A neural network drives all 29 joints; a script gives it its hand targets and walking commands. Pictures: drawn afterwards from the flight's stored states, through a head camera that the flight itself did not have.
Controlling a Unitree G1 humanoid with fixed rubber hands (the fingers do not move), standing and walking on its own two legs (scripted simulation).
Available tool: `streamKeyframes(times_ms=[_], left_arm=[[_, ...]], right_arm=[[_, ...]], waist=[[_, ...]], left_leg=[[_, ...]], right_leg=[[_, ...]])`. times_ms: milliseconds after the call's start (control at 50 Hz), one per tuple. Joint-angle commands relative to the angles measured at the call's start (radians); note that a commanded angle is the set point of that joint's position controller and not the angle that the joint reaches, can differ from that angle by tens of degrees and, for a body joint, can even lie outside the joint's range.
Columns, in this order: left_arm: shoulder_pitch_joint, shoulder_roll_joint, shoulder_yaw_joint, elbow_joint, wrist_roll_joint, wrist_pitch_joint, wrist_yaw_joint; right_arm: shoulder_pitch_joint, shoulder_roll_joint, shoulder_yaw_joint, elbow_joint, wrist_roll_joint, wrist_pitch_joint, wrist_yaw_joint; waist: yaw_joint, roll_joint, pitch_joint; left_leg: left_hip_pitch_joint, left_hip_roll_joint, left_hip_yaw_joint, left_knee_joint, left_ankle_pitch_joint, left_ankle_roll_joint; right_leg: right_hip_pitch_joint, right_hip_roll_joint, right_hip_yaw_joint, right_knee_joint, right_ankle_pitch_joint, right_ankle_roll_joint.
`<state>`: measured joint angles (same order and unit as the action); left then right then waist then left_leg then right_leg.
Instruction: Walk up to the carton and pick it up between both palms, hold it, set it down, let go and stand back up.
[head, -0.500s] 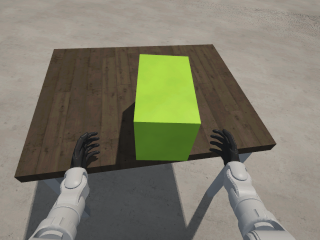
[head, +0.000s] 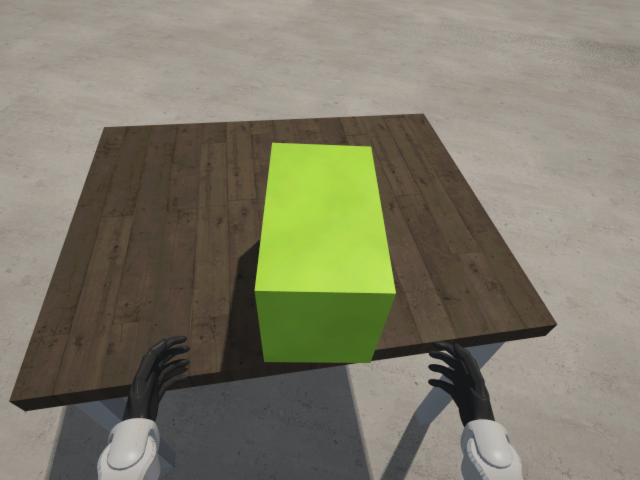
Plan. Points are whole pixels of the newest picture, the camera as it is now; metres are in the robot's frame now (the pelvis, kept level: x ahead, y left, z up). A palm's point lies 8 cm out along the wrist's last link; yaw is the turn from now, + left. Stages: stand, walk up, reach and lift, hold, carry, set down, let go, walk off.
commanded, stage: set down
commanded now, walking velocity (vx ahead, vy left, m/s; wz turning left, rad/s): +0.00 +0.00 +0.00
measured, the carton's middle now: (319, 249) +0.46 +0.02 +0.00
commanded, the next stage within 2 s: let go in 1.84 s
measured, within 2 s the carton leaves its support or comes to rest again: neither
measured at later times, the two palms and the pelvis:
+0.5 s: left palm (139, 437) +0.18 +0.23 -0.04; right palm (473, 445) +0.19 -0.18 -0.04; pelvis -0.01 +0.00 +0.01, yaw -1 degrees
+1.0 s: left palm out of the picture +0.12 +0.22 -0.08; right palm out of the picture +0.12 -0.21 -0.08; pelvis -0.01 -0.01 +0.00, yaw -1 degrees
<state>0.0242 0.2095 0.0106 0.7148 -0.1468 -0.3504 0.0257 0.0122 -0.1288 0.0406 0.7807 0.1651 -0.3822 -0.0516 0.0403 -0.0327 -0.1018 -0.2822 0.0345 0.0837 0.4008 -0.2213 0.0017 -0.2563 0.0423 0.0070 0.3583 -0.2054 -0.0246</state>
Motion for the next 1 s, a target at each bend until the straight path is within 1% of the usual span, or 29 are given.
streamKeyframes(times_ms=[0, 40, 140, 260, 380, 440, 520, 580, 660, 740, 800, 840, 900, 980], left_arm=[[-0.019, 0.081, 0.021, -0.132, 0.013, 0.037, -0.027], [0.012, 0.080, 0.027, -0.153, 0.023, 0.079, -0.041], [0.047, 0.088, 0.037, -0.234, 0.042, 0.213, -0.072], [0.058, 0.091, 0.040, -0.325, 0.061, 0.341, -0.085], [0.089, 0.080, 0.036, -0.420, 0.081, 0.422, -0.075], [0.108, 0.067, 0.027, -0.465, 0.088, 0.455, -0.064], [0.127, 0.062, 0.006, -0.536, 0.089, 0.478, -0.041], [0.158, 0.066, -0.008, -0.574, 0.090, 0.474, -0.019], [0.204, 0.074, -0.026, -0.550, 0.088, 0.438, 0.006], [0.234, 0.089, -0.029, -0.467, 0.084, 0.366, 0.017], [0.229, 0.093, -0.030, -0.409, 0.080, 0.314, 0.024], [0.221, 0.096, -0.031, -0.373, 0.075, 0.295, 0.027], [0.203, 0.100, -0.034, -0.322, 0.066, 0.295, 0.025], [0.177, 0.107, -0.025, -0.262, 0.069, 0.332, 0.016]], right_arm=[[-0.064, -0.067, 0.007, -0.134, 0.006, -0.050, -0.022], [-0.043, -0.062, 0.014, -0.151, 0.003, -0.038, -0.032], [-0.001, -0.040, 0.020, -0.208, -0.012, 0.028, -0.056], [0.030, -0.022, 0.010, -0.298, -0.031, 0.122, -0.073], [0.101, -0.024, -0.017, -0.367, -0.049, 0.200, -0.071], [0.140, -0.027, -0.028, -0.391, -0.058, 0.236, -0.063], [0.183, -0.030, -0.050, -0.425, -0.082, 0.276, -0.040], [0.225, -0.030, -0.075, -0.451, -0.115, 0.283, -0.020], [0.270, -0.012, -0.091, -0.443, -0.147, 0.256, 0.005], [0.281, 0.007, -0.097, -0.398, -0.169, 0.183, 0.019], [0.267, 0.006, -0.104, -0.351, -0.179, 0.131, 0.027], [0.250, 0.003, -0.111, -0.324, -0.184, 0.111, 0.032], [0.224, -0.012, -0.120, -0.268, -0.187, 0.101, 0.037], [0.184, -0.020, -0.116, -0.189, -0.182, 0.111, 0.042]], waist=[[0.006, 0.019, -0.156], [0.006, 0.010, -0.141], [0.008, 0.016, -0.076], [0.018, 0.037, -0.036], [0.016, 0.054, -0.011], [0.012, 0.058, 0.017], [0.006, 0.061, 0.042], [0.001, 0.066, 0.043], [-0.001, 0.067, 0.048], [0.006, 0.059, 0.045], [0.003, 0.037, 0.039], [0.000, 0.030, 0.041], [-0.013, 0.012, 0.046], [-0.028, 0.001, 0.046]], left_leg=[[0.215, -0.025, -0.058, 0.026, 0.391, -0.037], [0.228, -0.024, -0.057, 0.018, 0.393, -0.034], [0.258, -0.018, -0.053, -0.013, 0.383, -0.035], [0.293, -0.013, -0.045, -0.049, 0.357, -0.037], [0.343, -0.006, -0.041, -0.075, 0.334, -0.041], [0.350, -0.001, -0.039, -0.089, 0.313, -0.043], [0.322, 0.004, -0.034, -0.106, 0.240, -0.039], [0.296, 0.008, -0.023, -0.118, 0.177, -0.031], [0.234, 0.009, -0.011, -0.118, 0.115, -0.017], [0.187, 0.009, -0.003, -0.095, 0.088, 0.000], [0.171, 0.013, -0.005, -0.081, 0.084, 0.010], [0.156, 0.016, -0.007, -0.075, 0.076, 0.015], [0.139, 0.016, -0.006, -0.069, 0.064, 0.019], [0.119, 0.017, -0.011, -0.067, 0.073, 0.018]], right_leg=[[0.028, -0.020, 0.071, -0.028, 0.386, 0.031], [0.035, -0.019, 0.071, -0.039, 0.386, 0.034], [0.034, -0.019, 0.063, -0.077, 0.344, 0.031], [0.030, -0.018, 0.047, -0.118, 0.270, 0.022], [0.027, -0.010, 0.029, -0.147, 0.212, 0.006], [0.033, -0.005, 0.023, -0.157, 0.186, -0.002], [0.039, -0.004, 0.014, -0.149, 0.132, -0.004], [0.034, -0.013, 0.015, -0.140, 0.086, -0.002], [0.028, -0.033, 0.021, -0.119, 0.040, 0.002], [0.009, -0.054, 0.035, -0.088, 0.022, 0.006], [0.002, -0.061, 0.041, -0.069, 0.023, 0.007], [-0.008, -0.064, 0.047, -0.059, 0.019, 0.008], [-0.013, -0.068, 0.052, -0.053, 0.013, 0.012], [-0.007, -0.073, 0.060, -0.051, 0.031, 0.013]])
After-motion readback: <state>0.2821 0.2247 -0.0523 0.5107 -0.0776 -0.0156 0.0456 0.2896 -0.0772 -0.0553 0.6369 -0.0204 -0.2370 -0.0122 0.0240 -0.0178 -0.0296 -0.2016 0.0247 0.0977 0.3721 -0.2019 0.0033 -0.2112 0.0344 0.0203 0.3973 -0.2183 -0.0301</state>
